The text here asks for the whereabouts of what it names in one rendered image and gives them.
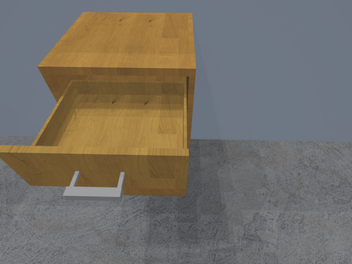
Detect cabinet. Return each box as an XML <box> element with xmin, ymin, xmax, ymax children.
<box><xmin>37</xmin><ymin>12</ymin><xmax>196</xmax><ymax>196</ymax></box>

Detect drawer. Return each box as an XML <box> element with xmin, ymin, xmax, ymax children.
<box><xmin>0</xmin><ymin>80</ymin><xmax>189</xmax><ymax>189</ymax></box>

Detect handle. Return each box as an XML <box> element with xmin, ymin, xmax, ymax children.
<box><xmin>63</xmin><ymin>171</ymin><xmax>125</xmax><ymax>201</ymax></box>

